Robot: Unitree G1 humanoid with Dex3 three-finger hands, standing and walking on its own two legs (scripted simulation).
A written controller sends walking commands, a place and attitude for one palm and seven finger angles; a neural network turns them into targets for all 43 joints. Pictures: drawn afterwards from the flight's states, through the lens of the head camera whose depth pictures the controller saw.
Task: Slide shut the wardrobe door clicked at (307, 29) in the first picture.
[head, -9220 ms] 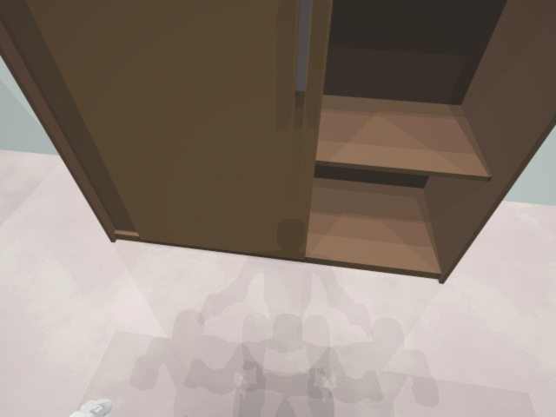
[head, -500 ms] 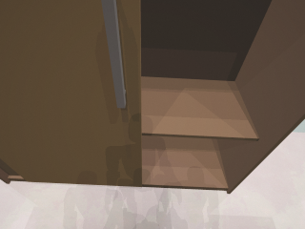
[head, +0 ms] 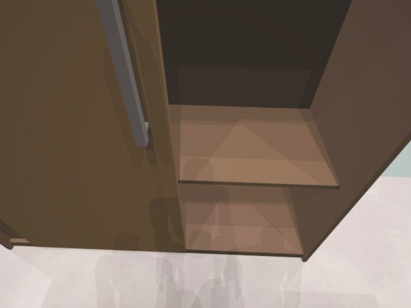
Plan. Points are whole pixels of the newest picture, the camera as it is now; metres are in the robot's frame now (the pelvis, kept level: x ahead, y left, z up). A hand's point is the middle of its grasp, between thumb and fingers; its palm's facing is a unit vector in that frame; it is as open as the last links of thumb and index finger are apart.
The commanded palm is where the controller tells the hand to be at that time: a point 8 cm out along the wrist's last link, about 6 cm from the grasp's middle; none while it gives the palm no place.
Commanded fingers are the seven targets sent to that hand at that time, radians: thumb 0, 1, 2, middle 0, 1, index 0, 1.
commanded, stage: come to a stop and stand still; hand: left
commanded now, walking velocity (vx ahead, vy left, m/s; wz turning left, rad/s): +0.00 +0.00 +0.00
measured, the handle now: (130, 78) +0.47 +0.17 +0.23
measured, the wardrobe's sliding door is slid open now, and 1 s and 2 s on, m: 0.57 0.57 0.57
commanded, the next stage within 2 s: look again from close up in 0.44 s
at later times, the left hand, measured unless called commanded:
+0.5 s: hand out of the picture -0.03 +0.14 -0.18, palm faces +0.07 -0.98 -0.16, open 7.4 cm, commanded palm none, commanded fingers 0.00 0.90 0.90 -0.20 -0.30 -0.20 -0.30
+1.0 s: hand out of the picture +0.04 +0.25 -0.18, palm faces -0.04 -0.98 -0.21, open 7.4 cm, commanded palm none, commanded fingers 0.00 0.90 0.90 -0.20 -0.30 -0.20 -0.30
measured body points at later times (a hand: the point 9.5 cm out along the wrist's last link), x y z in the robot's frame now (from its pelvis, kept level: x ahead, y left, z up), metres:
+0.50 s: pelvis +0.03 -0.01 +0.00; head +0.03 -0.01 +0.45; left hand -0.03 +0.19 -0.17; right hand +0.01 -0.22 -0.17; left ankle +0.04 +0.13 -0.74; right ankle -0.05 -0.06 -0.74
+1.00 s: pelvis -0.01 +0.07 -0.01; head -0.01 +0.08 +0.44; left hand +0.04 +0.30 -0.16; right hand -0.01 -0.16 -0.16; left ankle +0.02 +0.12 -0.74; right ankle -0.05 -0.06 -0.74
